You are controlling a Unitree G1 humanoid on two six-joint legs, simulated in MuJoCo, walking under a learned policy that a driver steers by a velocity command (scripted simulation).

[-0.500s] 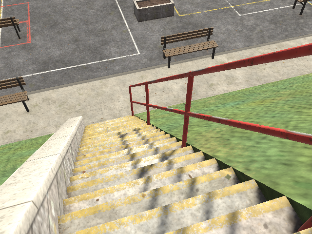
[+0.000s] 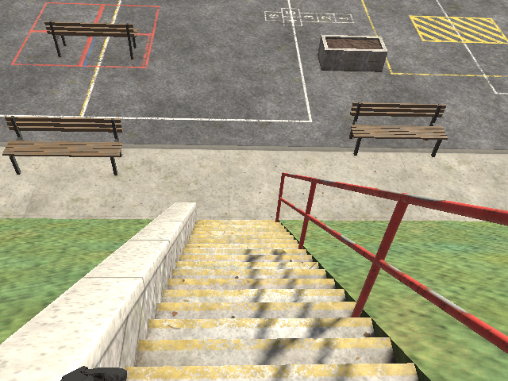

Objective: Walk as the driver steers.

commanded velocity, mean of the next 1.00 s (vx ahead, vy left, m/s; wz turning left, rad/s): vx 1.00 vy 0.00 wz -0.29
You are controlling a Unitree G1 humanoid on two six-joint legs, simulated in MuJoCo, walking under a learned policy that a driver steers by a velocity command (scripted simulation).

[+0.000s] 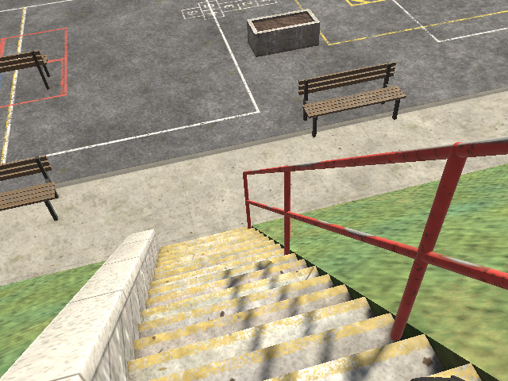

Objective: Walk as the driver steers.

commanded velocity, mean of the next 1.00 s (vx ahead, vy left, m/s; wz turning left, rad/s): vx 0.61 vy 0.00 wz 0.05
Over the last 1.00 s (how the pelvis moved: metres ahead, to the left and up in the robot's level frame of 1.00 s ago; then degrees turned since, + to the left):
0.59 0.00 -0.64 -21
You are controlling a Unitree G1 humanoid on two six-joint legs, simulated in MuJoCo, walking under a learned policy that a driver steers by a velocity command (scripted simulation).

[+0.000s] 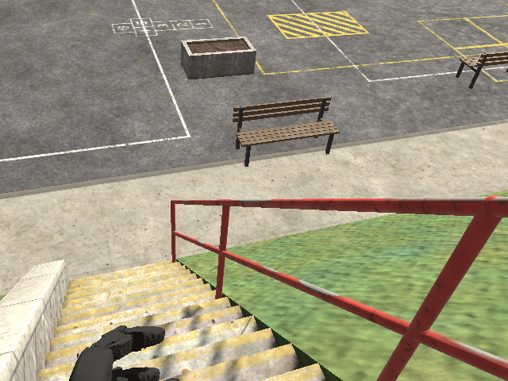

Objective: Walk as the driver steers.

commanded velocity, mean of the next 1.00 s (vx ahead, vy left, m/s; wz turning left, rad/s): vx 0.13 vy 0.00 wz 0.19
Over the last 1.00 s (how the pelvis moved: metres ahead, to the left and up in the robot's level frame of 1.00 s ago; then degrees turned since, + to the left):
0.37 0.05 -0.27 8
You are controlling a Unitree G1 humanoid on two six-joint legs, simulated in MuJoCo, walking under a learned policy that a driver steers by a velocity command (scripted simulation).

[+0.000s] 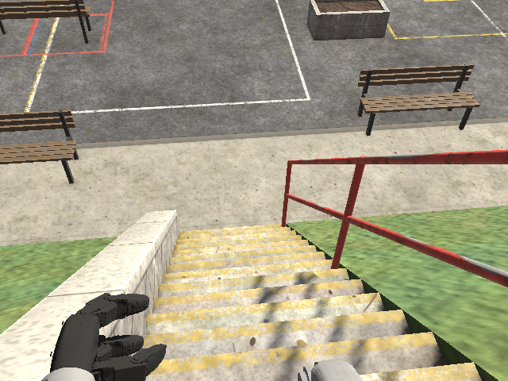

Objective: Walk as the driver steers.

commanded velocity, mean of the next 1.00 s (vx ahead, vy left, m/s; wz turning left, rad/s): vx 0.67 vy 0.00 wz -0.04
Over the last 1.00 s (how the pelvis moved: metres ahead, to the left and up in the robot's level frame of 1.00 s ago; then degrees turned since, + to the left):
0.17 0.14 -0.34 7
